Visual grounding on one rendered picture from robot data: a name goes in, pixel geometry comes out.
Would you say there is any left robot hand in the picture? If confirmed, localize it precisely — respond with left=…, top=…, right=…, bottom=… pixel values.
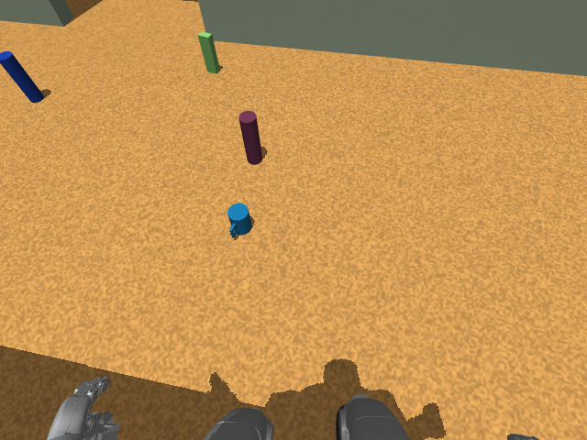
left=47, top=376, right=120, bottom=440

